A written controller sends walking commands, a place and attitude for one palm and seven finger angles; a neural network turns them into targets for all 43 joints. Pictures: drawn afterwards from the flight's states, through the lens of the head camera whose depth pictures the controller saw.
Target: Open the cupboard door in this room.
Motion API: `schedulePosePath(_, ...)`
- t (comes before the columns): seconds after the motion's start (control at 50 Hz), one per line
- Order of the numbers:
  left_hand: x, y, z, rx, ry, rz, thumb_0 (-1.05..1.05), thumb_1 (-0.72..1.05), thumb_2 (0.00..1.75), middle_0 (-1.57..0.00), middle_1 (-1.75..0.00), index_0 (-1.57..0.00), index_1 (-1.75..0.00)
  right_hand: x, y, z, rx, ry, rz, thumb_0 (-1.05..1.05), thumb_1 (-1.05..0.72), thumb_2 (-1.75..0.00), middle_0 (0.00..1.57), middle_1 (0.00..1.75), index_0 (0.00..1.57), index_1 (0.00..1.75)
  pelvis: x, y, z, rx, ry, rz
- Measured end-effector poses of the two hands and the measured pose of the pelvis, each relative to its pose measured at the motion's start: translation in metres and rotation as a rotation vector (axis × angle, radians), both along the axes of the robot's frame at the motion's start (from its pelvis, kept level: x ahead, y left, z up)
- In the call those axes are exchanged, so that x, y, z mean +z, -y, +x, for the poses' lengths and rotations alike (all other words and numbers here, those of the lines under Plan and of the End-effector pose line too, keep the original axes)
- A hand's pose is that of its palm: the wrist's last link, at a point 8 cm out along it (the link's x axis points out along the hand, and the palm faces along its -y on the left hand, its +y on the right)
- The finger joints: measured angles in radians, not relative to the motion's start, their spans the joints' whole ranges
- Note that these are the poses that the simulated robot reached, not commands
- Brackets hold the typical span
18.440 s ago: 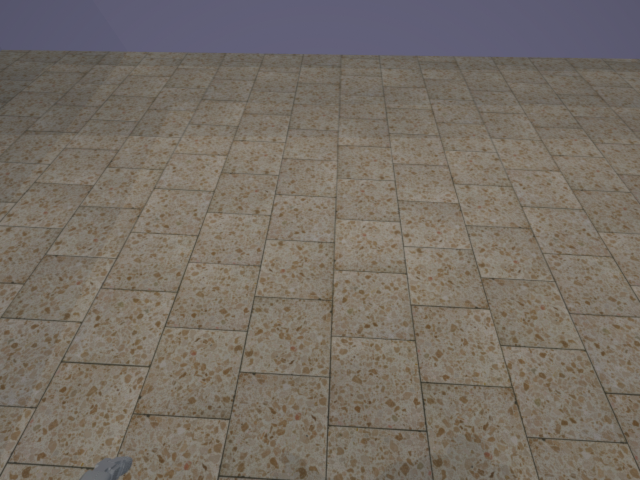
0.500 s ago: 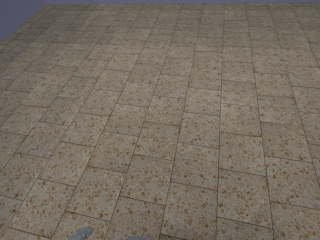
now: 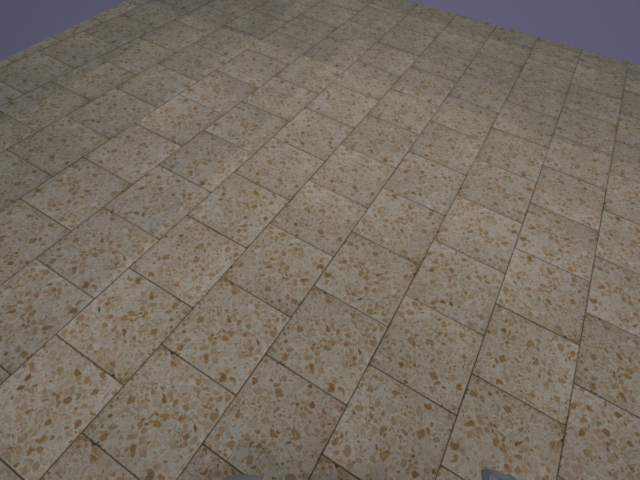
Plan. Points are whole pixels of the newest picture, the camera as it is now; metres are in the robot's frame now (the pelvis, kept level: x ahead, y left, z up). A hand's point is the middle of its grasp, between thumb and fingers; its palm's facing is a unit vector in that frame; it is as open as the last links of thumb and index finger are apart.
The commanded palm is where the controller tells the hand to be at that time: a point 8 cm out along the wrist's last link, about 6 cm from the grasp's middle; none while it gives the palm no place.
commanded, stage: turn or walk to find it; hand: left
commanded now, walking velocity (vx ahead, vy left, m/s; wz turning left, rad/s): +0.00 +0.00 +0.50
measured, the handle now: out of the picture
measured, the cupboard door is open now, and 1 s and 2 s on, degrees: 0 0 0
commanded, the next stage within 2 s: none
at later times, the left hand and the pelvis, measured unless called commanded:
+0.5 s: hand out of the picture +0.08 +0.17 -0.13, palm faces +0.21 -0.93 -0.29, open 7.4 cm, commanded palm none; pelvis +0.00 -0.05 +0.01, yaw +14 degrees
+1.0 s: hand out of the picture -0.12 +0.18 -0.18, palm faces +0.53 -0.81 -0.25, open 7.4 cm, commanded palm none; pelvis -0.02 -0.02 +0.00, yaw +29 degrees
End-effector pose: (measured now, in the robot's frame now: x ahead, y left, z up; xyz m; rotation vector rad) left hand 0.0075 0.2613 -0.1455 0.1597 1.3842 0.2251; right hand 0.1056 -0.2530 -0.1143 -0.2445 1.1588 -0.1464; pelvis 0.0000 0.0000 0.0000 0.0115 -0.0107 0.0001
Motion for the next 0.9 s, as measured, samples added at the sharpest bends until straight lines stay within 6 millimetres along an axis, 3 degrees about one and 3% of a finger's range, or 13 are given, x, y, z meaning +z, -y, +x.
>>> schedulePosePath(0.1, 0.012, -0.014, 0.008, 0.034, 0.032, -0.005, 0.01, 0.91, 0.90, -0.20, -0.29, -0.20, -0.30, 0.014, -0.018, 0.010, 0.048, 0.014, -0.012, 0.00, -0.90, -0.90, 0.20, 0.30, 0.20, 0.30, 0.013, -0.009, 0.000, 0.048, -0.006, -0.031)
schedulePosePath(0.24, 0.028, -0.014, 0.036, 0.041, 0.144, 0.018, 0.01, 0.91, 0.90, -0.20, -0.29, -0.20, -0.30, 0.011, -0.023, 0.003, 0.072, -0.025, 0.019, 0.00, -0.90, -0.90, 0.21, 0.30, 0.20, 0.30, 0.018, -0.006, -0.001, 0.103, -0.019, -0.025)
schedulePosePath(0.38, 0.040, 0.012, 0.065, 0.038, 0.234, 0.050, 0.01, 0.91, 0.90, -0.20, -0.29, -0.20, -0.30, -0.010, 0.000, -0.021, 0.066, -0.107, 0.056, 0.01, -0.90, -0.90, 0.21, 0.30, 0.20, 0.30, 0.014, 0.020, -0.001, 0.170, -0.023, -0.009)
schedulePosePath(0.46, 0.045, 0.035, 0.067, 0.047, 0.290, 0.082, 0.01, 0.91, 0.90, -0.20, -0.29, -0.20, -0.30, -0.030, 0.023, -0.028, 0.075, -0.156, 0.076, 0.01, -0.90, -0.90, 0.21, 0.30, 0.20, 0.30, 0.005, 0.040, -0.001, 0.213, -0.018, -0.001)
schedulePosePath(0.58, 0.056, 0.061, 0.029, 0.136, 0.251, 0.088, 0.01, 0.91, 0.90, -0.20, -0.29, -0.20, -0.30, -0.028, 0.044, -0.016, 0.134, -0.191, 0.073, 0.01, -0.90, -0.90, 0.20, 0.30, 0.20, 0.30, 0.014, 0.054, 0.000, 0.290, -0.003, 0.028)
schedulePosePath(0.7, 0.050, 0.074, -0.014, 0.243, 0.194, 0.070, 0.01, 0.91, 0.90, -0.20, -0.29, -0.20, -0.30, -0.021, 0.044, 0.004, 0.218, -0.206, 0.048, 0.01, -0.91, -0.90, 0.20, 0.30, 0.20, 0.30, 0.017, 0.058, 0.000, 0.365, -0.005, 0.033)
schedulePosePath(0.8, 0.038, 0.073, -0.061, 0.339, 0.129, 0.050, 0.01, 0.91, 0.90, -0.20, -0.30, -0.20, -0.30, -0.015, 0.023, 0.033, 0.313, -0.182, 0.020, 0.01, -0.91, -0.90, 0.20, 0.30, 0.20, 0.30, 0.015, 0.052, -0.004, 0.421, -0.009, 0.024)
schedulePosePath(0.9, 0.017, 0.062, -0.115, 0.439, 0.062, 0.022, 0.01, 0.91, 0.90, -0.20, -0.30, -0.20, -0.30, -0.008, -0.022, 0.071, 0.431, -0.088, -0.004, 0.01, -0.91, -0.90, 0.20, 0.30, 0.19, 0.30, 0.006, 0.034, -0.014, 0.480, -0.009, -0.003)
